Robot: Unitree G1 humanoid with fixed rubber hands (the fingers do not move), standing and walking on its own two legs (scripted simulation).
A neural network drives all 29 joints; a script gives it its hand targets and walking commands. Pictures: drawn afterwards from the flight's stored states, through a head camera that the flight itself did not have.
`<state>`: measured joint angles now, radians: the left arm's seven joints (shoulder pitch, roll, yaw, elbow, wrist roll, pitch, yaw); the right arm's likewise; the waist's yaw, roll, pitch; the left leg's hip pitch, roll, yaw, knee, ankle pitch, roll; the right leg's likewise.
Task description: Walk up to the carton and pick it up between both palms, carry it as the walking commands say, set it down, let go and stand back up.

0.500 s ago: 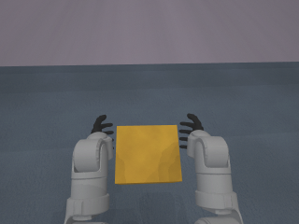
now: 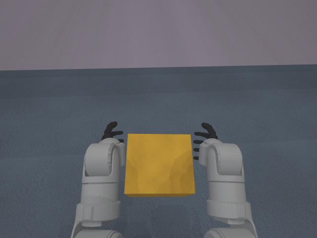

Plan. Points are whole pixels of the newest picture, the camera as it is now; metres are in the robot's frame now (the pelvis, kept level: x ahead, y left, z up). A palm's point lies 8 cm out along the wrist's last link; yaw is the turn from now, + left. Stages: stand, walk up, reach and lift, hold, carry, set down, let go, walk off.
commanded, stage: carry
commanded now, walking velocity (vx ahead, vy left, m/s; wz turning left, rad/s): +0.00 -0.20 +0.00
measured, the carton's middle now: (158, 167) +0.32 +0.00 -0.03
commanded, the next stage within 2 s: none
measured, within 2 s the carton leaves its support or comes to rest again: neither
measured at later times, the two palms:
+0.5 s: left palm (128, 159) +0.28 +0.07 +0.09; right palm (234, 161) +0.27 -0.17 +0.09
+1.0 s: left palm (168, 186) +0.22 -0.01 +0.08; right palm (283, 186) +0.21 -0.26 +0.09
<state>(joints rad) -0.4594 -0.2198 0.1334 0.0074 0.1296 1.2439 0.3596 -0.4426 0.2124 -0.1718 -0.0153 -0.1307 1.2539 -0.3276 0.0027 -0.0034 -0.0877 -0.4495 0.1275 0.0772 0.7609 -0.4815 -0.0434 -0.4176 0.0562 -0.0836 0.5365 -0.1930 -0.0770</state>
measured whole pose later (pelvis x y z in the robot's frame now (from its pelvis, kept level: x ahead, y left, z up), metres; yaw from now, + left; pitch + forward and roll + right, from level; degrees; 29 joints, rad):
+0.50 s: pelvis -0.03 -0.05 +0.00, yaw +1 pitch +3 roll -1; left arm -0.47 -0.22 0.13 -0.04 0.13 1.24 0.34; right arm -0.42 0.20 -0.17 -0.08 -0.13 1.25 -0.28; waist 0.00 0.00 -0.06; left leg -0.38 0.09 0.12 0.65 -0.36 -0.03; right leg -0.41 0.02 -0.10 0.59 -0.24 -0.05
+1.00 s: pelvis -0.09 -0.14 +0.00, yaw +1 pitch +3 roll -1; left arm -0.46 -0.22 0.15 -0.01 0.15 1.23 0.32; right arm -0.44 0.21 -0.16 -0.02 -0.11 1.24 -0.35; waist -0.02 -0.03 -0.06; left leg -0.36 0.07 0.14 0.63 -0.30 0.01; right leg -0.44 0.03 -0.11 0.65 -0.29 -0.05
